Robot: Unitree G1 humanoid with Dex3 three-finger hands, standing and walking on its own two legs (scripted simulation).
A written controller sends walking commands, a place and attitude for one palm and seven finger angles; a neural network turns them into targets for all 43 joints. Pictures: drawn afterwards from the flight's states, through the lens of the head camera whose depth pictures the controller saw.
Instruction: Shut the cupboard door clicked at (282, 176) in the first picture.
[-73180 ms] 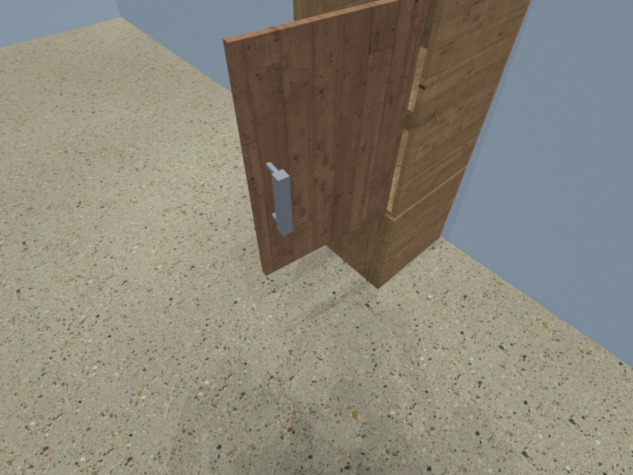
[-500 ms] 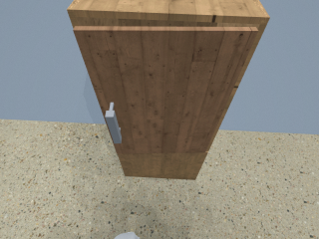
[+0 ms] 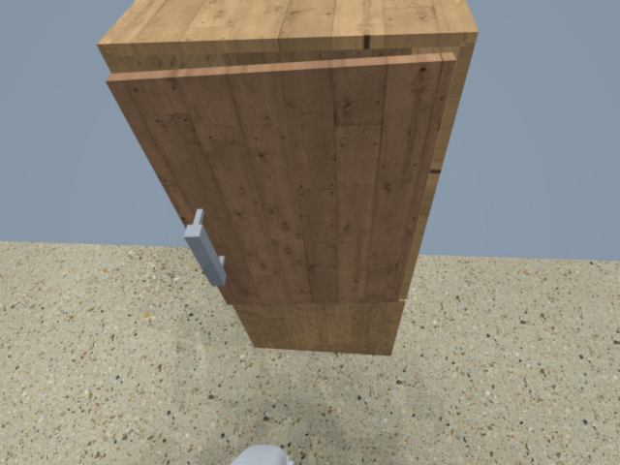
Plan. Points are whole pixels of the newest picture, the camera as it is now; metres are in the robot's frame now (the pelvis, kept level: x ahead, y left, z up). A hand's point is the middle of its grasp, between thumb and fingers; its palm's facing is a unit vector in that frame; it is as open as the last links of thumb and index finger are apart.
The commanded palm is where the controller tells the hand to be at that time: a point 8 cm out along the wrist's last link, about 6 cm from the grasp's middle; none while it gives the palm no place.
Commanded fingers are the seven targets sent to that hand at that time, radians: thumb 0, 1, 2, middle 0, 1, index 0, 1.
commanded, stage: come to a stop and stand still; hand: left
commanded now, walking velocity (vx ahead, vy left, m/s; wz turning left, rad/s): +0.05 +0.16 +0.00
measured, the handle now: (209, 248) +0.46 +0.23 -0.07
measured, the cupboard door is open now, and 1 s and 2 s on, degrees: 4 4 4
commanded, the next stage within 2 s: look again from close up in 0.78 s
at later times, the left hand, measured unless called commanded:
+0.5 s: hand out of the picture -0.03 +0.24 -0.18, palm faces +0.08 -0.98 -0.17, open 7.4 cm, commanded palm none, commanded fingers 0.00 0.90 0.90 -0.20 -0.30 -0.20 -0.30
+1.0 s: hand out of the picture -0.01 +0.23 -0.18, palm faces +0.00 -0.98 -0.20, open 7.3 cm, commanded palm none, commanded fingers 0.00 0.90 0.90 -0.20 -0.30 -0.20 -0.30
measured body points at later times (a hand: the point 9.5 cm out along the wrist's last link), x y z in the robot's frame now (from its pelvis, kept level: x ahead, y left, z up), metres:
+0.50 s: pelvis -0.03 +0.06 +0.00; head -0.03 +0.08 +0.45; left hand -0.04 +0.29 -0.17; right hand +0.00 -0.17 -0.15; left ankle -0.05 +0.19 -0.74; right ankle -0.01 -0.09 -0.74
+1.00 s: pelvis -0.02 +0.06 -0.01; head -0.01 +0.05 +0.44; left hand -0.01 +0.29 -0.16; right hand -0.03 -0.16 -0.17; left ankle -0.05 +0.19 -0.74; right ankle -0.01 -0.09 -0.74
